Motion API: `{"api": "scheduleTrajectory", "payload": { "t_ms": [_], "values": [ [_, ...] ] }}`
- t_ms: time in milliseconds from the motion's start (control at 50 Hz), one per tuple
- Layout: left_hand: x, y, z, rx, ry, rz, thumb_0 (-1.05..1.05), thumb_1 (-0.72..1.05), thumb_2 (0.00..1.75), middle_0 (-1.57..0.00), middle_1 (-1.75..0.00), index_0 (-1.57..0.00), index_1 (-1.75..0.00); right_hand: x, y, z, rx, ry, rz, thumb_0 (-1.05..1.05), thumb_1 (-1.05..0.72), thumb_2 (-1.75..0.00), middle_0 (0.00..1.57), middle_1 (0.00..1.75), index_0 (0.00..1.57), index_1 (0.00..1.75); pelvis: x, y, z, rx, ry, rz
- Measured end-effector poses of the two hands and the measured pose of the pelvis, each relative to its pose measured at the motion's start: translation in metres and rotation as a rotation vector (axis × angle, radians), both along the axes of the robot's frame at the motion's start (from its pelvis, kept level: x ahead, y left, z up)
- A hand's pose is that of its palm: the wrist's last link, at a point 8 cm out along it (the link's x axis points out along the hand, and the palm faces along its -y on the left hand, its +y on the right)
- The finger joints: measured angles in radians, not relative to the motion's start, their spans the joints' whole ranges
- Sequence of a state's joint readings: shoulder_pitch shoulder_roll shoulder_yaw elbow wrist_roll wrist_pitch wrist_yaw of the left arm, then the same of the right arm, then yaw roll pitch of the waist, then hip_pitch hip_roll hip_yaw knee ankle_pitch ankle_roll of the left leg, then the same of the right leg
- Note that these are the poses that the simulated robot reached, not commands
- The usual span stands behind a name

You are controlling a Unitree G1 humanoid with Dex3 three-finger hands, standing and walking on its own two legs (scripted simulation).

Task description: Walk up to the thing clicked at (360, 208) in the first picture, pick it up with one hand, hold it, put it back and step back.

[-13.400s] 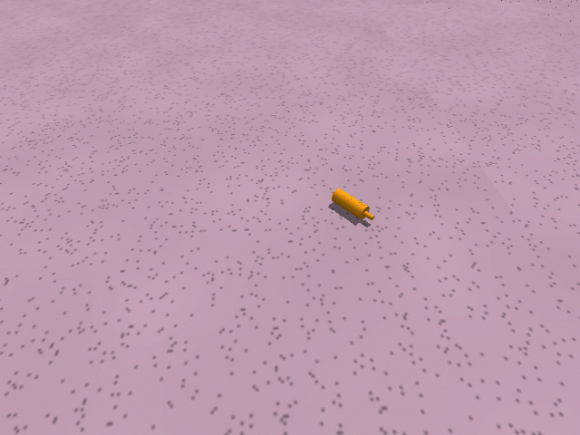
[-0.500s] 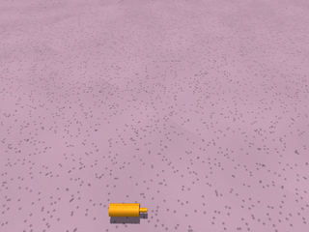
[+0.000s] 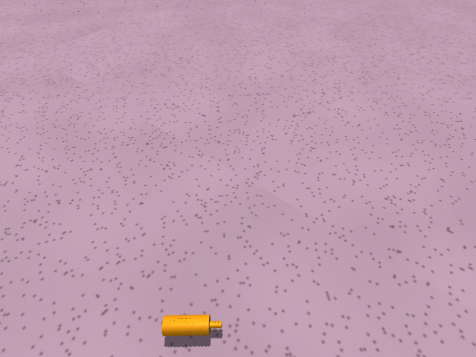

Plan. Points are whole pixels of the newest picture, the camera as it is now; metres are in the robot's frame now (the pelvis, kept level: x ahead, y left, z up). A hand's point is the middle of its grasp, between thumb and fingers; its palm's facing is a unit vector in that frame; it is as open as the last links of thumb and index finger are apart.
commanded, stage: walk up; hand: left
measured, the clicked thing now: (193, 325) +0.40 +0.21 -0.75
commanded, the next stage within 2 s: stand in 0.22 s
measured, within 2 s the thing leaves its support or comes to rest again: neither
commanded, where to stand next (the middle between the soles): +0.02 -0.02 m, yaw +0 degrees
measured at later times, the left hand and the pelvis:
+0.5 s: hand out of the picture +0.08 +0.25 -0.15, palm faces -0.02 -0.94 -0.34, open 7.3 cm; pelvis +0.00 +0.00 +0.00, yaw +0 degrees
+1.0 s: hand out of the picture +0.06 +0.26 -0.16, palm faces -0.02 -0.94 -0.35, open 7.3 cm; pelvis +0.00 +0.01 +0.00, yaw +1 degrees
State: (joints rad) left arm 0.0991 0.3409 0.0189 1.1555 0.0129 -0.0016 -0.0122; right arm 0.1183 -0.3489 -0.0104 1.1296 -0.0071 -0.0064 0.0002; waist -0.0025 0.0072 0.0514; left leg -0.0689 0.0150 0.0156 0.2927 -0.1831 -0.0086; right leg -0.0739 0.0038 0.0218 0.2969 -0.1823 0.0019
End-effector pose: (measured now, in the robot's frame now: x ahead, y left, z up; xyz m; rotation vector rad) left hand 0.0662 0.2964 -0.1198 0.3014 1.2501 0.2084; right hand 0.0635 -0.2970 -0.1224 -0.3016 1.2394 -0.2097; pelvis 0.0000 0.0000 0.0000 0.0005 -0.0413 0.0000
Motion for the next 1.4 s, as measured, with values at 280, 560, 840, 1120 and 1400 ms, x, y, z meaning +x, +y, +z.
{"api": "scheduleTrajectory", "payload": {
  "t_ms": [280,560,840,1120,1400],
  "values": [
    [0.006,-0.005,0.001,0.001,-0.02,-0.014,0.0,0.91,0.9,-0.21,-0.3,-0.21,-0.3,0.007,-0.001,0.0,0.0,-0.019,0.007,0.0,-0.9,-0.9,0.2,0.29,0.2,0.3,-0.001,-0.002,0.0,-0.002,0.001,-0.002],
    [0.004,0.002,0.002,0.011,-0.026,-0.026,0.0,0.91,0.9,-0.21,-0.3,-0.21,-0.3,0.006,0.0,0.002,-0.006,-0.005,0.024,0.0,-0.9,-0.9,0.2,0.29,0.2,0.3,-0.001,0.001,0.0,-0.002,0.006,0.003],
    [-0.006,0.008,0.001,0.012,-0.007,-0.019,0.0,0.91,0.9,-0.21,-0.3,-0.21,-0.3,0.004,0.007,0.001,-0.002,0.001,0.033,0.0,-0.9,-0.9,0.2,0.29,0.2,0.3,-0.002,0.006,0.0,0.0,0.005,0.006],
    [-0.011,0.01,0.0,0.008,-0.001,-0.016,0.0,0.91,0.9,-0.21,-0.3,-0.21,-0.3,0.004,0.009,0.001,-0.004,0.005,0.04,0.0,-0.9,-0.9,0.2,0.29,0.2,0.3,-0.003,0.008,0.0,0.0,0.008,0.012],
    [-0.014,0.011,0.0,0.01,0.006,-0.013,0.0,0.91,0.9,-0.21,-0.3,-0.21,-0.3,0.005,0.01,0.0,-0.002,0.007,0.041,0.0,-0.9,-0.9,0.2,0.29,0.2,0.3,-0.003,0.009,0.0,0.001,0.009,0.014]
  ]
}}
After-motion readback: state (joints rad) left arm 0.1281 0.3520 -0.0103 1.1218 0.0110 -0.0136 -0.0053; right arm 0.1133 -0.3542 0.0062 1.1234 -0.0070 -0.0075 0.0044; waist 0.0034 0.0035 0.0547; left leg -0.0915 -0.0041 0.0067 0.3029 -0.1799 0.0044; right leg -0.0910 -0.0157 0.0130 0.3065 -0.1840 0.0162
